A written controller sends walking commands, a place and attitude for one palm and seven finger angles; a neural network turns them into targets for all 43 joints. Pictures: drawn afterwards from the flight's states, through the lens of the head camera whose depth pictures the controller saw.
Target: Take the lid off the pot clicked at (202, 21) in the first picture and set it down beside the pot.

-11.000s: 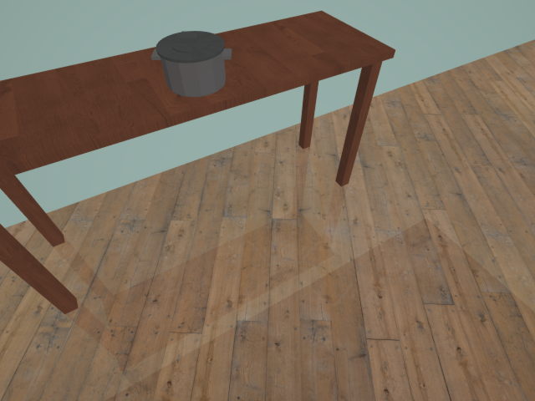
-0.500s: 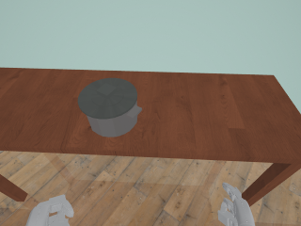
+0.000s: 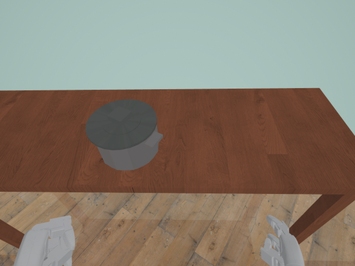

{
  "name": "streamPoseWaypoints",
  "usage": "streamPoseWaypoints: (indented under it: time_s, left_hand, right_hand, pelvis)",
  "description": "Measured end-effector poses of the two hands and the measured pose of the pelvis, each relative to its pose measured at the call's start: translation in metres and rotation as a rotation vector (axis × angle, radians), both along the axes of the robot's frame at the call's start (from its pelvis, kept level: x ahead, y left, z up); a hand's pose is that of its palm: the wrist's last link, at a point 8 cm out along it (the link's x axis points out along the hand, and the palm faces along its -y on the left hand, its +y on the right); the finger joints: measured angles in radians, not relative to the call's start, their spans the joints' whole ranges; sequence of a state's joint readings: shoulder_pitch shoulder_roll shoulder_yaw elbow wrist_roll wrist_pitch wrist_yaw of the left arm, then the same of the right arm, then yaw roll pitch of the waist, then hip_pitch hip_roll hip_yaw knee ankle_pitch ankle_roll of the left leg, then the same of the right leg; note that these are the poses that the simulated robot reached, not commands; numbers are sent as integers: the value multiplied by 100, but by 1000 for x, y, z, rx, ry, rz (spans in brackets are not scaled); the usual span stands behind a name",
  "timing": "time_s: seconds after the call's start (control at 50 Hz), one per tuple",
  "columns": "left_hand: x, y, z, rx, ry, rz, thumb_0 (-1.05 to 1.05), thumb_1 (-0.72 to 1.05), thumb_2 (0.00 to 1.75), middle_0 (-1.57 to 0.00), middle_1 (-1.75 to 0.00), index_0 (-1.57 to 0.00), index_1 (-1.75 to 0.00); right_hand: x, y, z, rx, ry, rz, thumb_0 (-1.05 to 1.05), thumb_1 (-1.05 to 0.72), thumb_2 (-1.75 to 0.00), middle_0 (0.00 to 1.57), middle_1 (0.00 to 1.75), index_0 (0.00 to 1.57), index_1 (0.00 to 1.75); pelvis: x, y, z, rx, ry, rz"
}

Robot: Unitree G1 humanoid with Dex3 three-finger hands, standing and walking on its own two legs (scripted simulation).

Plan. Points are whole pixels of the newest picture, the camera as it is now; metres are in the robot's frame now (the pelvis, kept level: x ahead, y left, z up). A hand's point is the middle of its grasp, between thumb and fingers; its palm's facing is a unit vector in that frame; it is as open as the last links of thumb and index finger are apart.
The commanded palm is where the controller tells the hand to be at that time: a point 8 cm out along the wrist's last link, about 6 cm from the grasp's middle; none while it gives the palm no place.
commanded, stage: raise the hand higher, near the body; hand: left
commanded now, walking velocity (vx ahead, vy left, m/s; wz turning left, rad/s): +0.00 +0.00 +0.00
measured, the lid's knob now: (120, 115) +0.46 +0.22 +0.09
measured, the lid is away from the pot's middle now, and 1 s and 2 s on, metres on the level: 0.00 0.00 0.00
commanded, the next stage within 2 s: reach forward and open the fingers in 0.34 s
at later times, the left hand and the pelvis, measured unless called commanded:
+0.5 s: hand (59, 221) +0.17 +0.24 +0.09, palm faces +0.24 -0.77 -0.60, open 3.1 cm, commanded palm +0.12 +0.27 +0.13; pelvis -0.01 +0.00 +0.00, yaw +0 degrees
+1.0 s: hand (47, 206) +0.19 +0.27 +0.10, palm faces -0.18 -0.09 -0.98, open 4.8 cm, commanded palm +0.17 +0.26 +0.17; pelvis -0.04 +0.01 +0.00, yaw +1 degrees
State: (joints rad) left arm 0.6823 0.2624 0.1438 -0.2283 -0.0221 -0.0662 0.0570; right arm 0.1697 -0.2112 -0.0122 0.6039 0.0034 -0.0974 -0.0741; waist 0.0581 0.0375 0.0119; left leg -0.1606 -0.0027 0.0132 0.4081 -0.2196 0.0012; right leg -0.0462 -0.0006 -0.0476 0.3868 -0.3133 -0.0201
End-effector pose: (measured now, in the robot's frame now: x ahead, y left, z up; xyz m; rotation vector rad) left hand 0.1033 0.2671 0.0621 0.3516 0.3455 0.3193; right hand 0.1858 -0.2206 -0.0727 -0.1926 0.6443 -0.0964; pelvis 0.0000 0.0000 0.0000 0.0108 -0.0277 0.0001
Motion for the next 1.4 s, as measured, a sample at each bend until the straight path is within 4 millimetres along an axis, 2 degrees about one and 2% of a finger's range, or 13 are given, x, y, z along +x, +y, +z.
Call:
streamPoseWaypoints:
  time_s: [0.18, 0.32, 0.46, 0.56, 0.62, 0.7, 0.8, 0.9, 1.16, 1.4]
  left_hand:
    - [10, 4, 21, 27, -92, -5, 2, 89, 90, -130, -150, -129, -150]
    - [18, 8, 37, 54, -156, -16, 2, 89, 90, -130, -150, -129, -150]
    - [26, 9, 55, 88, -224, -37, 2, 89, 90, -130, -150, -130, -150]
    - [37, 1, 72, 616, -46, -194, 2, 87, 90, -128, -148, -128, -148]
    - [40, 2, 76, 867, 75, -278, 1, 83, 90, -126, -144, -125, -144]
    - [46, 7, 78, 1023, 199, -353, 1, 74, 93, -122, -133, -122, -133]
    - [54, 4, 80, 1019, 258, -454, 1, 60, 100, -118, -117, -117, -116]
    - [63, -1, 93, 1052, 208, -526, 1, 46, 106, -113, -99, -112, -98]
    - [87, 1, 112, 1094, 132, -516, 0, 8, 122, -98, -53, -97, -52]
    - [109, 4, 128, 1103, 121, -499, 0, -23, 138, -87, -17, -86, -16]
  right_hand:
    - [12, 17, 6, 18, -25, 50, 1, -90, -90, 20, 30, 20, 30]
    - [5, 22, 1, 27, 1, 62, 1, -90, -90, 20, 30, 20, 30]
    - [-7, 18, -4, 26, 28, 47, 1, -90, -90, 20, 30, 20, 30]
    - [-10, 12, -12, 19, 94, 70, 1, -90, -90, 20, 30, 20, 30]
    - [-9, 7, -16, 41, 129, 55, 1, -90, -90, 20, 30, 20, 30]
    - [-7, 5, -20, 66, 131, 39, 2, -90, -90, 20, 30, 20, 30]
    - [-3, 8, -18, 75, 94, 38, 2, -90, -90, 20, 30, 20, 30]
    - [-6, 14, -13, 76, 72, 56, 1, -91, -90, 20, 30, 20, 30]
    - [-22, 30, -17, 95, 101, 96, 1, -90, -90, 20, 30, 20, 30]
    - [-22, 37, -15, 106, 91, 110, 1, -90, -90, 20, 30, 20, 30]
  pelvis:
    - [0, 2, 0, -2, -8, 4]
    - [-2, 3, 1, -4, -12, 3]
    - [-4, 4, 1, -5, -16, -1]
    - [-12, 5, -2, -6, 29, -16]
    - [-17, 6, -4, -6, 45, -28]
    - [-23, 7, -4, -7, 46, -16]
    - [-29, 8, -3, -9, 34, 4]
    - [-34, 8, -1, -13, 17, 12]
    - [-48, 16, 1, -16, 1, 14]
    - [-52, 21, 0, -14, 3, 17]
